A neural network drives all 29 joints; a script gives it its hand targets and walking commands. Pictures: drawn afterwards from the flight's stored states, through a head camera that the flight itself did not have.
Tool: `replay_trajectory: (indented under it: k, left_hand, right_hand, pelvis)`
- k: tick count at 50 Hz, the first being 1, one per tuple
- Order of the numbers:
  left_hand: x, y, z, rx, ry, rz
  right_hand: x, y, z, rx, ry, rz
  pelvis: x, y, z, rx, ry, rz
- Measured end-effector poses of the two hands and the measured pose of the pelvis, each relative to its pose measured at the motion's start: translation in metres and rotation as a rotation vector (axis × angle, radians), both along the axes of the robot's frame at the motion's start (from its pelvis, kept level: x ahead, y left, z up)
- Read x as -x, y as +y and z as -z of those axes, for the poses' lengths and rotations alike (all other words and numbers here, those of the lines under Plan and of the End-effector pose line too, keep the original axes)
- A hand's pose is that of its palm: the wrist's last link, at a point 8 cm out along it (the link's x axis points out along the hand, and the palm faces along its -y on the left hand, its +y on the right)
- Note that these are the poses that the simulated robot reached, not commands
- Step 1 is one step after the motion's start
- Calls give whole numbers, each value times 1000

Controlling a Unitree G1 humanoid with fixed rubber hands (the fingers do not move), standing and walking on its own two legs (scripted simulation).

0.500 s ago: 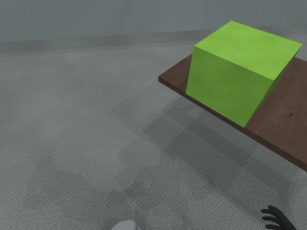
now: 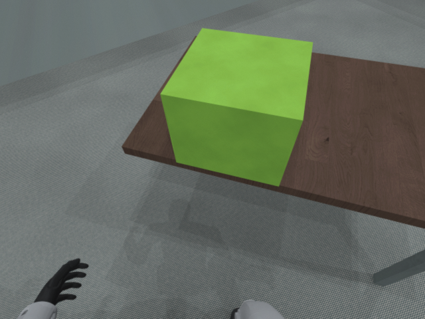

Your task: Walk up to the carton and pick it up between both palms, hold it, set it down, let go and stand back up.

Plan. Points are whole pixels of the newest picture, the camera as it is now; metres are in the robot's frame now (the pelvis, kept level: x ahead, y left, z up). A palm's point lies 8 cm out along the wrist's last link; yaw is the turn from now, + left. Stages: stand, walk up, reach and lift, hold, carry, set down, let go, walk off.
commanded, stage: walk up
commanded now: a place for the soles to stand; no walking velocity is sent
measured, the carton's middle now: (240, 106) +0.61 -0.10 +0.00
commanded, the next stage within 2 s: none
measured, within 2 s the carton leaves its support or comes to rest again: neither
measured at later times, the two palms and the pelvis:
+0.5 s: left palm (27, 248) +0.28 +0.40 -0.09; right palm (342, 290) +0.16 -0.24 -0.07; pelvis +0.14 +0.09 +0.00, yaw -14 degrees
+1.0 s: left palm (71, 207) +0.38 +0.33 -0.09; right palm out of the picture +0.11 -0.25 -0.09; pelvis +0.15 +0.08 +0.00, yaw -23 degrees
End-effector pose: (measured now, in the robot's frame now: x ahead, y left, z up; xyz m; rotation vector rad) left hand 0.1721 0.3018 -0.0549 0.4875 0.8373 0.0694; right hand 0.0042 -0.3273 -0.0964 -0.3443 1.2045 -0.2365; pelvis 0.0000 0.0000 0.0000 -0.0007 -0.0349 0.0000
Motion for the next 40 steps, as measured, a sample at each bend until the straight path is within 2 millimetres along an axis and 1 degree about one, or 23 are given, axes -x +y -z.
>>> replay_trajectory:
  k: [2,4,6,9,12,14,16,17,19,22,24,27,29,31,35,37,40]
  left_hand:
    - [-2,1,-3,3,8,-20]
    - [1,7,-5,-6,43,-37]
    - [4,17,-6,-25,84,-44]
    - [2,36,-7,-52,129,-51]
    - [-9,60,-5,-78,157,-51]
    - [-23,76,2,-88,167,-45]
    - [-41,92,13,-91,172,-35]
    - [-52,99,20,-91,172,-31]
    - [-71,105,30,-90,177,-25]
    - [-94,105,35,-77,192,11]
    - [-107,103,35,-60,202,28]
    - [-122,98,34,-48,220,52]
    - [-130,93,34,-48,227,61]
    - [-137,87,33,-53,225,70]
    - [-147,75,34,-82,212,96]
    - [-152,69,32,-86,213,121]
    - [-163,61,28,-80,203,145]
  right_hand:
    - [-25,8,-1,-20,-37,-8]
    - [-52,13,-4,-29,-87,-20]
    - [-75,18,-7,-34,-127,-21]
    - [-102,25,-11,-30,-157,-13]
    - [-123,35,-13,-10,-167,4]
    - [-135,44,-14,11,-172,17]
    - [-146,54,-13,40,-184,28]
    - [-150,58,-11,57,-189,35]
    - [-153,69,-12,64,-184,60]
    - [-157,81,-20,63,-188,102]
    - [-159,84,-26,72,-190,112]
    - [-160,82,-30,85,-182,119]
    - [-158,78,-28,91,-172,125]
    - [-156,72,-24,93,-161,136]
    - [-154,56,-8,93,-156,178]
    - [-153,55,-4,85,-157,216]
    - [-150,60,-3,69,-159,238]
  pelvis:
    - [-14,4,-4,-7,-9,27]
    - [-27,9,-8,-7,-13,56]
    - [-39,15,-10,-8,-11,82]
    - [-59,28,-11,-7,-8,115]
    - [-80,43,-8,-3,-2,147]
    - [-94,55,-4,0,1,170]
    - [-108,68,4,4,4,190]
    - [-114,74,9,3,5,195]
    - [-122,82,11,-5,-3,202]
    - [-133,87,6,4,-10,224]
    - [-140,90,2,9,-5,235]
    - [-148,91,-1,11,3,251]
    - [-151,90,-1,9,6,263]
    - [-153,88,1,7,6,274]
    - [-153,80,10,11,0,303]
    - [-153,79,9,-5,4,327]
    - [-154,79,5,-20,8,353]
